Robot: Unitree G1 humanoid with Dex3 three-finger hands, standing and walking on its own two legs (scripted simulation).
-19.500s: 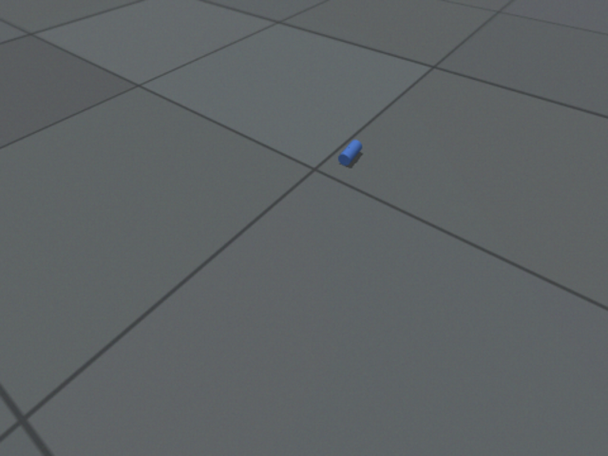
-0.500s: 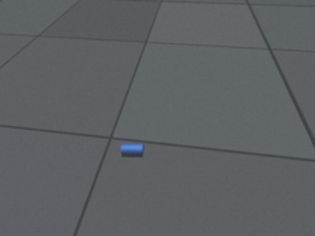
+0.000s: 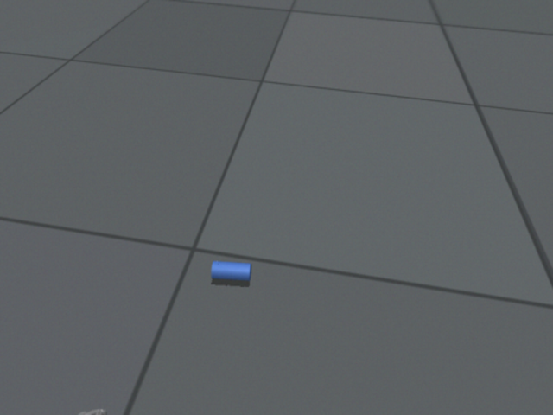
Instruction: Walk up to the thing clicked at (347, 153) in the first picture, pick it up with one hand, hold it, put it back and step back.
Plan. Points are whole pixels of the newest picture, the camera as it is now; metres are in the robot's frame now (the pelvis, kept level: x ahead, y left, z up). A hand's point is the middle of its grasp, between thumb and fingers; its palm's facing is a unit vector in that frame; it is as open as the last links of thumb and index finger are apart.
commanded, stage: walk up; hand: left
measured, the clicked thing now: (231, 270) +0.77 +0.22 -0.73
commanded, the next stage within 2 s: stand in 0.34 s
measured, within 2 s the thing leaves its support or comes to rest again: neither
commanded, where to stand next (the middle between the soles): +0.38 -0.01 m, yaw -1 degrees
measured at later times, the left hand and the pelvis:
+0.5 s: hand out of the picture +0.07 +0.24 -0.14, palm faces +0.01 -0.94 -0.35, open 7.3 cm; pelvis -0.01 -0.02 +0.01, yaw +0 degrees
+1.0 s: hand out of the picture +0.05 +0.23 -0.14, palm faces -0.04 -0.94 -0.34, open 7.3 cm; pelvis -0.02 -0.02 +0.01, yaw +0 degrees
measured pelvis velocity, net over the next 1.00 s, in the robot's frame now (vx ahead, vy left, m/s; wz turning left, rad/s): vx -0.02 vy -0.02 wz -0.01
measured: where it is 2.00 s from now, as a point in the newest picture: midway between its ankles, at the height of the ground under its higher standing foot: outside the picture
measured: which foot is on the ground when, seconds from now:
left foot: down 0.00-1.00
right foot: down 0.00-1.00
